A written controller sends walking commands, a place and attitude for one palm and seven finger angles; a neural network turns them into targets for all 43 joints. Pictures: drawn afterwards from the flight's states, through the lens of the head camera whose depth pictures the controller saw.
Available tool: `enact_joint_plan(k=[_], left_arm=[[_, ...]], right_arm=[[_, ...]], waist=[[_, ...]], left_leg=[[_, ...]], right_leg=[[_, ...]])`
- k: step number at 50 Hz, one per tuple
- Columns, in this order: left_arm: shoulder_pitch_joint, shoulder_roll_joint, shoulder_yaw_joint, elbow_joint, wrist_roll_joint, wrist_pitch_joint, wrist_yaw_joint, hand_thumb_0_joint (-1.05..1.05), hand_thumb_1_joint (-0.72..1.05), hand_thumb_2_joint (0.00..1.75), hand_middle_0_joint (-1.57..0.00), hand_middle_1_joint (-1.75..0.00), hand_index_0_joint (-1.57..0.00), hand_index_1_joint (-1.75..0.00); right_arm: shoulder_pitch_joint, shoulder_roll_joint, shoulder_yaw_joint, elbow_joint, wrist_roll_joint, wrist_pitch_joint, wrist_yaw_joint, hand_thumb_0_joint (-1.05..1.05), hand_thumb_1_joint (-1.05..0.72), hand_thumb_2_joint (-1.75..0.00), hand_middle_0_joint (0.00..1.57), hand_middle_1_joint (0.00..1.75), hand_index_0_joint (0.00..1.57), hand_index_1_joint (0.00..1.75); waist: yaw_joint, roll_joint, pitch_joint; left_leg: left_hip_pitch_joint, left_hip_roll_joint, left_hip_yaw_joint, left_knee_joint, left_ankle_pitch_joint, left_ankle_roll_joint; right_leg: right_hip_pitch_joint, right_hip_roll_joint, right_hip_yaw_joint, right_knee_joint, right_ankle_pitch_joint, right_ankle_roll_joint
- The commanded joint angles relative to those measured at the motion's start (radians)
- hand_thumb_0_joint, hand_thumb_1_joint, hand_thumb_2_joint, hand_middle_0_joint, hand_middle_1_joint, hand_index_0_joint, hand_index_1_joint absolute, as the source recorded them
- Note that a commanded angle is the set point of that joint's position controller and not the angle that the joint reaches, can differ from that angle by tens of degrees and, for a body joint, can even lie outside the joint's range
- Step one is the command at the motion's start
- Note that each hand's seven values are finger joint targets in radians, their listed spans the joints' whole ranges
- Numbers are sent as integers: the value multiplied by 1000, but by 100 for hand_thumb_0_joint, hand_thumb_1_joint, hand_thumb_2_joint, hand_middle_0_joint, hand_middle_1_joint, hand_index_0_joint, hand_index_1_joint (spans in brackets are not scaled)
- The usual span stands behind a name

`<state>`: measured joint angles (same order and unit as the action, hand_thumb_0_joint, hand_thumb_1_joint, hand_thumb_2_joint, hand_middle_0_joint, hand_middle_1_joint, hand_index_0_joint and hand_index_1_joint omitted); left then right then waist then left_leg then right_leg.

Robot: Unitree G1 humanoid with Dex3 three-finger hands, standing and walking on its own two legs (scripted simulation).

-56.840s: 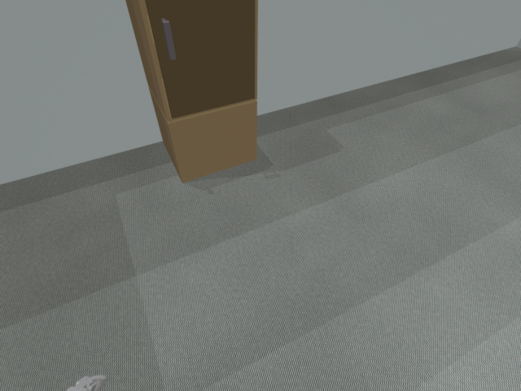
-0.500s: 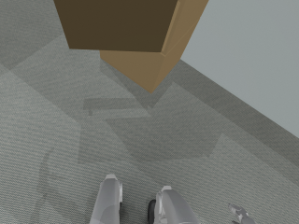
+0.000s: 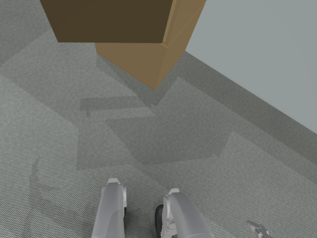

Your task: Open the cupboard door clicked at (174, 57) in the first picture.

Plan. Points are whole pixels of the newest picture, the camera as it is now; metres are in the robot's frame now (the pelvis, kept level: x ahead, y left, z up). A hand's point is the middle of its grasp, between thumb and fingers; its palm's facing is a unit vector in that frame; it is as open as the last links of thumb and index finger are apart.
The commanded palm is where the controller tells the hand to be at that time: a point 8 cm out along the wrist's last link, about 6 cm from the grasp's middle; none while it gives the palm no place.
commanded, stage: slide the hand sideways off the handle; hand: left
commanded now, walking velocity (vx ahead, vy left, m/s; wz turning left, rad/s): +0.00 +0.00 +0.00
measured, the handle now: out of the picture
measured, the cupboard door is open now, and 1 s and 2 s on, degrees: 41 41 41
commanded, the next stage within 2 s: draw the hand back to the body in 0.76 s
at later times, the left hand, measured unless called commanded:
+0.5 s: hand out of the picture +0.33 +0.53 +0.12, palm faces +0.24 -0.97 +0.01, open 16.3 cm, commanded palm +0.36 +0.56 +0.12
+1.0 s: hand out of the picture +0.31 +0.55 +0.12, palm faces +0.20 -0.98 -0.04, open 16.4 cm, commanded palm +0.33 +0.55 +0.14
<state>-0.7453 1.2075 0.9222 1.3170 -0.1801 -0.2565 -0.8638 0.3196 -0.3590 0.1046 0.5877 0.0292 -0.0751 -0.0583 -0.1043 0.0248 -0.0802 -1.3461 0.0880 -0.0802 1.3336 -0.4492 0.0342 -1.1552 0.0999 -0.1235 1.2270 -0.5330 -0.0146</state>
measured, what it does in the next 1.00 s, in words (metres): stands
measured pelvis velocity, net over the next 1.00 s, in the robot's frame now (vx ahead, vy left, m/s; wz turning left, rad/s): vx -0.03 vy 0.03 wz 0.00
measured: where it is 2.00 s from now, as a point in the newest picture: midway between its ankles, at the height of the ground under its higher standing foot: (140, 230)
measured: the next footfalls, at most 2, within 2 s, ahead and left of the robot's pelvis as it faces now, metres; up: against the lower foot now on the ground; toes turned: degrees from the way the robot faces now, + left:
none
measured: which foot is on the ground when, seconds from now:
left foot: down 0.00-1.00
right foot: down 0.00-1.00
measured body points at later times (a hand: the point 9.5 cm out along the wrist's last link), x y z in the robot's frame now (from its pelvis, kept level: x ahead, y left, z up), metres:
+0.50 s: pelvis -0.02 +0.02 -0.02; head +0.16 +0.12 +0.38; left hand +0.32 +0.58 +0.12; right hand +0.10 -0.24 -0.10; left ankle +0.08 +0.10 -0.61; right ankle +0.03 -0.12 -0.61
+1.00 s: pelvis -0.03 +0.03 -0.03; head +0.15 +0.14 +0.37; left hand +0.30 +0.60 +0.12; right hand +0.09 -0.23 -0.10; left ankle +0.08 +0.10 -0.61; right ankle +0.03 -0.12 -0.61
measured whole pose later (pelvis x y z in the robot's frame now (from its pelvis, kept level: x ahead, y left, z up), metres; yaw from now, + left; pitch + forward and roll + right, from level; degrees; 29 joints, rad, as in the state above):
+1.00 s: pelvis -0.03 +0.03 -0.03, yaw +0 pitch +27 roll -15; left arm -0.87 1.35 0.85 1.24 -0.17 -0.15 -0.99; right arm 0.26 -0.36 0.17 0.52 0.06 0.00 -0.09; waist -0.08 0.02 -0.06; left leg -1.50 0.04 -0.13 1.43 -0.42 0.08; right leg -1.26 0.11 -0.14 1.29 -0.52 0.00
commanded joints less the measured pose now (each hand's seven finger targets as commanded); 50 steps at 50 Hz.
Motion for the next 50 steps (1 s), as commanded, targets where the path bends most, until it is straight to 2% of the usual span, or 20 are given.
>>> enact_joint_plan(k=[1,6,8,10,12,14,18,21,24,27,30,36,38,40,43,44,46,48,49,50], left_arm=[[-206,516,41,-169,-50,-35,-34,0,-50,30,-15,-30,-15,-30],[-259,523,-6,-100,-41,-3,-72,0,-50,30,-15,-30,-15,-30],[-283,544,-5,-111,-39,-10,-76,0,-50,30,-15,-30,-15,-30],[-306,559,-17,-84,-24,-9,-77,0,-50,30,-15,-30,-15,-30],[-312,586,-2,-107,-23,-15,-80,0,-50,30,-15,-30,-15,-30],[-323,608,10,-143,-25,-21,-86,0,-50,30,-15,-30,-15,-30],[-330,630,33,-190,-37,-6,-97,0,-50,30,-15,-30,-15,-30],[-315,663,63,-237,-34,15,-95,0,-50,30,-15,-30,-15,-30],[-314,688,81,-239,-31,35,-90,0,-50,30,-15,-30,-15,-30],[-337,679,56,-210,-17,49,-86,0,-50,30,-15,-30,-15,-30],[-343,673,23,-168,4,51,-81,0,-50,30,-15,-30,-15,-30],[-379,670,-28,-56,5,65,-110,0,-50,30,-15,-30,-15,-30],[-424,632,-81,-61,5,55,-118,0,-50,30,-15,-30,-15,-30],[-419,616,-107,-53,19,53,-122,0,-50,30,-15,-30,-15,-30],[-403,656,-69,-86,11,49,-127,0,-50,30,-15,-30,-15,-30],[-389,643,-63,-124,0,51,-130,0,-50,30,-15,-30,-15,-30],[-358,630,-39,-240,-25,51,-130,0,-50,30,-15,-30,-15,-30],[-304,633,3,-383,-59,57,-124,0,-50,30,-15,-30,-15,-30],[-250,643,43,-457,-77,65,-120,0,-50,30,-15,-30,-15,-30],[-207,624,51,-521,-91,80,-116,0,-50,30,-15,-30,-15,-30]], right_arm=[[147,-235,-83,-43,11,-27,-22,0,-90,-90,20,30,20,30],[137,-244,-59,-47,19,-14,-31,0,-90,-90,20,30,20,30],[131,-244,-54,-51,16,-11,-35,0,-90,-90,20,30,20,30],[125,-250,-45,-49,17,-10,-42,0,-90,-90,20,30,20,30],[126,-254,-45,-52,16,-9,-47,0,-90,-90,20,30,20,30],[124,-259,-46,-53,15,-4,-46,0,-90,-90,20,30,20,30],[125,-260,-48,-59,13,6,-46,0,-90,-90,20,30,20,30],[130,-268,-53,-72,15,11,-41,0,-90,-90,20,30,20,30],[130,-268,-53,-76,14,14,-38,0,-90,-90,20,30,20,30],[128,-265,-39,-73,16,17,-40,0,-90,-90,20,30,20,30],[129,-264,-29,-71,15,23,-41,0,-90,-90,20,30,20,30],[114,-270,-6,-87,25,32,-57,0,-90,-90,20,30,20,30],[105,-266,2,-81,26,35,-60,0,-90,-90,20,30,20,30],[104,-269,5,-84,26,38,-65,0,-90,-90,20,30,20,30],[104,-271,3,-94,25,49,-69,0,-90,-90,20,30,20,30],[108,-270,-3,-98,29,53,-65,0,-90,-90,20,30,20,30],[120,-270,-20,-102,31,57,-54,0,-90,-90,20,30,20,30],[127,-267,-39,-115,32,56,-41,0,-90,-90,20,30,20,30],[132,-270,-51,-124,36,55,-34,0,-90,-90,20,30,20,30],[128,-268,-61,-130,38,50,-28,0,-90,-90,20,30,20,30]], waist=[[47,291,-496],[29,262,-448],[36,299,-455],[24,282,-446],[34,298,-475],[47,359,-524],[61,411,-545],[76,428,-592],[71,406,-582],[59,388,-533],[55,409,-494],[24,313,-459],[16,367,-433],[14,387,-435],[34,386,-479],[43,399,-498],[68,462,-547],[91,511,-638],[108,521,-696],[111,521,-722]], left_leg=[[568,-22,-44,-175,257,4],[514,-21,-47,-158,210,6],[516,-20,-50,-150,204,0],[500,-14,-61,-142,171,-2],[523,-12,-70,-139,187,-6],[592,-7,-91,-148,207,-27],[666,-5,-129,-181,190,-52],[734,-6,-158,-214,171,-65],[722,-9,-166,-229,113,-61],[679,-11,-163,-234,49,-51],[679,-10,-173,-245,19,-60],[546,-13,-147,-194,0,-33],[551,-9,-148,-191,-10,-48],[577,-5,-163,-197,-14,-62],[588,-5,-165,-183,33,-66],[617,-2,-171,-195,40,-71],[724,-3,-188,-241,60,-89],[845,-4,-211,-287,108,-105],[910,-6,-226,-311,122,-109],[942,-8,-237,-335,116,-110]], right_leg=[[30,26,60,-158,98,-11],[-27,28,49,-135,79,-4],[-57,32,43,-115,75,-11],[-83,29,37,-101,62,-9],[-89,31,29,-88,67,-12],[-134,33,9,-66,71,-17],[-196,38,-14,-48,50,-24],[-205,33,-22,-54,41,-22],[-202,34,-23,-62,24,-20],[-208,35,-19,-67,10,-16],[-237,38,-23,-63,2,-20],[-201,47,-9,-53,14,-13],[-245,50,-13,-36,16,-20],[-277,46,-23,-23,22,-21],[-276,53,-27,-8,31,-28],[-275,50,-29,-14,28,-26],[-279,49,-36,-31,20,-30],[-268,50,-39,-48,18,-36],[-252,48,-38,-67,18,-35],[-248,46,-39,-81,13,-36]])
